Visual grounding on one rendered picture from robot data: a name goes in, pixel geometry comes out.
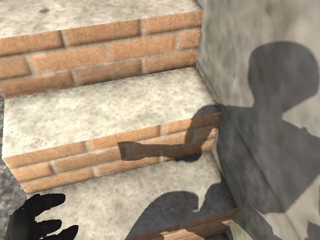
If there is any left robot hand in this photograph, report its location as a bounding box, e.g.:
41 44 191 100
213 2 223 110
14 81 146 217
4 193 79 240

